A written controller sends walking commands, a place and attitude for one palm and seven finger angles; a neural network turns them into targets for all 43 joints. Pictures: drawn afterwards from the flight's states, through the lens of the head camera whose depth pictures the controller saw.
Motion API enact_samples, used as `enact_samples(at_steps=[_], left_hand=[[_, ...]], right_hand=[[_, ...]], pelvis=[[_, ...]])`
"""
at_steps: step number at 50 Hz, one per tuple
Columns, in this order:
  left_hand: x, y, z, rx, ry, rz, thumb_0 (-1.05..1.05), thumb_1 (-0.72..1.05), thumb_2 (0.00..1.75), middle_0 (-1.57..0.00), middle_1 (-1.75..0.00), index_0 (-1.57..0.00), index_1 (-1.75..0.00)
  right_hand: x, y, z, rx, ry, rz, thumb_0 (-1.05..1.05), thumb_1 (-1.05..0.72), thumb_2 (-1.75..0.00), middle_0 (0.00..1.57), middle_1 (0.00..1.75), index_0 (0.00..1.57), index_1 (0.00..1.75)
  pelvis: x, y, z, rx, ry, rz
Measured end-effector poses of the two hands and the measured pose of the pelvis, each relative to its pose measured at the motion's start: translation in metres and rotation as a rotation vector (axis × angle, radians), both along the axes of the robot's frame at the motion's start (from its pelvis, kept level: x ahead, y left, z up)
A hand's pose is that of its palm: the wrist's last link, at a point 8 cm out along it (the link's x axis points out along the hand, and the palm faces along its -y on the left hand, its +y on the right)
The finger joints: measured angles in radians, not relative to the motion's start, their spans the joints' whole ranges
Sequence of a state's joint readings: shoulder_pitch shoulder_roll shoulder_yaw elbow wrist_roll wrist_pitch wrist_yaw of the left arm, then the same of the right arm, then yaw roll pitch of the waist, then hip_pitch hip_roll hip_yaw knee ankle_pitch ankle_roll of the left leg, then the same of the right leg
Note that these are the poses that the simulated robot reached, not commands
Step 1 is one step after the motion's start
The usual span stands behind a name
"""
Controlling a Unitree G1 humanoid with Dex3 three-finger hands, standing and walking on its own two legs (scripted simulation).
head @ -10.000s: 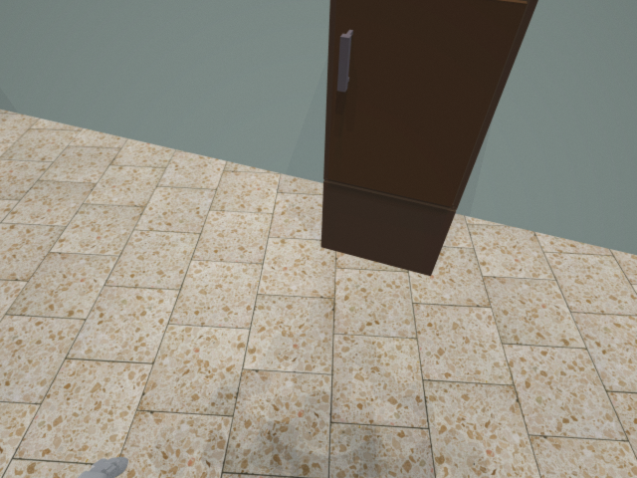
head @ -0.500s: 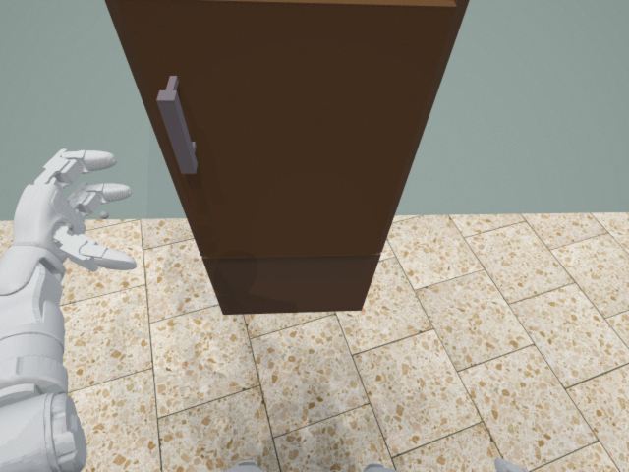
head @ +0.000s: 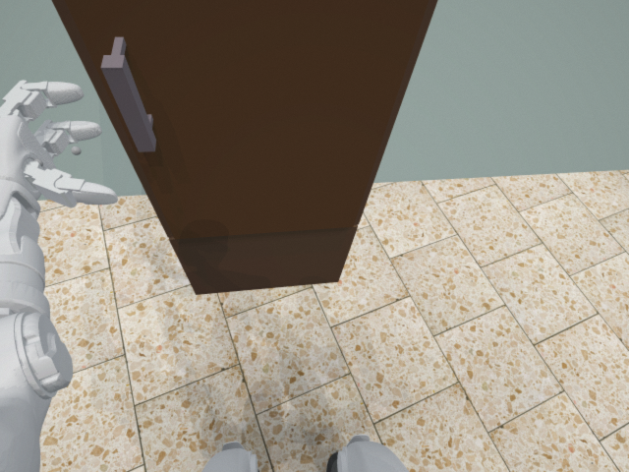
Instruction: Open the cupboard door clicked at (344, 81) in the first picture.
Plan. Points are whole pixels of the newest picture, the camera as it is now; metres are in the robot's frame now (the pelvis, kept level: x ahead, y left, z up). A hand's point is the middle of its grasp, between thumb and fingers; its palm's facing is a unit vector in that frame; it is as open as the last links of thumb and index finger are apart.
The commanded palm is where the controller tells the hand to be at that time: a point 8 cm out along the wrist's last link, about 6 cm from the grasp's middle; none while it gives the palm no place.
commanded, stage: move the hooked fingers beside the handle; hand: left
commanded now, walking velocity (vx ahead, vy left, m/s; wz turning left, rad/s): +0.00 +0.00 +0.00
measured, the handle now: (133, 97) +0.58 +0.22 +0.09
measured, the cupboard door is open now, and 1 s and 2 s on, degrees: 0 0 0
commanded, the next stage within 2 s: slide the fingers in behind the handle in 1.14 s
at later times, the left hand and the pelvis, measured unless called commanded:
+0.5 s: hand (81, 115) +0.53 +0.27 +0.10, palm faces +0.06 -1.00 -0.02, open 13.8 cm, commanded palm +0.51 +0.30 +0.09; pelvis +0.01 +0.00 -0.01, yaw -2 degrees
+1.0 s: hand (85, 124) +0.52 +0.26 +0.10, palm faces +0.06 -1.00 -0.01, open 14.0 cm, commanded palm +0.50 +0.30 +0.09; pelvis +0.01 +0.01 -0.01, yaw -1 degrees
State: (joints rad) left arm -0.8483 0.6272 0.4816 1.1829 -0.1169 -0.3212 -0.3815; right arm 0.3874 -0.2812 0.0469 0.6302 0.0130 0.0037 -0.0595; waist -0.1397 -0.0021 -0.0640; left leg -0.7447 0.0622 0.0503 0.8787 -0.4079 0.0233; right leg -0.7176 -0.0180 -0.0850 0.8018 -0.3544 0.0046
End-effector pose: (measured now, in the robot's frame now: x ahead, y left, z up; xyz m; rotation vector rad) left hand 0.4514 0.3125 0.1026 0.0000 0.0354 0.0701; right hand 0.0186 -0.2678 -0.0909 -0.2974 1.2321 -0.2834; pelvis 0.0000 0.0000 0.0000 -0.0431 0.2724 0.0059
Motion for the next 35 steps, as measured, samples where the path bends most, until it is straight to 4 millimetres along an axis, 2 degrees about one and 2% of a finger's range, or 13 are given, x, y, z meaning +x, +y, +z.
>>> enact_samples(at_steps=[9,13,20,28,35], left_hand=[[0.026,-0.001,0.009,-0.003,-0.030,-0.016,-0.01,-0.50,0.30,-0.30,-1.20,-0.30,-1.20],[0.041,-0.004,0.004,-0.006,0.015,-0.026,-0.01,-0.50,0.30,-0.30,-1.20,-0.30,-1.20],[0.060,-0.002,0.004,-0.008,-0.013,-0.007,-0.01,-0.50,0.30,-0.30,-1.20,-0.30,-1.20],[0.052,0.011,-0.001,0.017,0.006,-0.014,-0.01,-0.50,0.30,-0.30,-1.20,-0.32,-1.21],[0.044,0.012,0.000,-0.006,-0.024,-0.014,-0.01,-0.50,0.30,-0.30,-1.20,-0.31,-1.20]], right_hand=[[-0.033,-0.004,0.000,-0.016,0.122,-0.044,0.01,-0.90,-0.90,0.21,0.30,0.21,0.30],[-0.041,-0.004,0.002,-0.025,0.151,-0.059,0.01,-0.90,-0.90,0.21,0.30,0.21,0.30],[-0.050,-0.001,0.006,-0.028,0.184,-0.084,0.00,-0.90,-0.90,0.21,0.30,0.21,0.30],[-0.048,0.008,0.006,0.001,0.211,-0.096,0.00,-0.90,-0.90,0.21,0.30,0.21,0.30],[-0.029,0.011,0.004,0.007,0.181,-0.070,0.00,-0.90,-0.90,0.21,0.30,0.21,0.30]], pelvis=[[0.002,0.000,-0.003,-0.008,0.040,-0.003],[0.003,0.000,-0.005,-0.011,0.060,-0.003],[0.006,0.000,-0.007,-0.016,0.089,-0.017],[0.014,0.003,-0.004,-0.020,0.093,-0.026],[0.017,0.006,-0.003,-0.026,0.078,-0.014]])
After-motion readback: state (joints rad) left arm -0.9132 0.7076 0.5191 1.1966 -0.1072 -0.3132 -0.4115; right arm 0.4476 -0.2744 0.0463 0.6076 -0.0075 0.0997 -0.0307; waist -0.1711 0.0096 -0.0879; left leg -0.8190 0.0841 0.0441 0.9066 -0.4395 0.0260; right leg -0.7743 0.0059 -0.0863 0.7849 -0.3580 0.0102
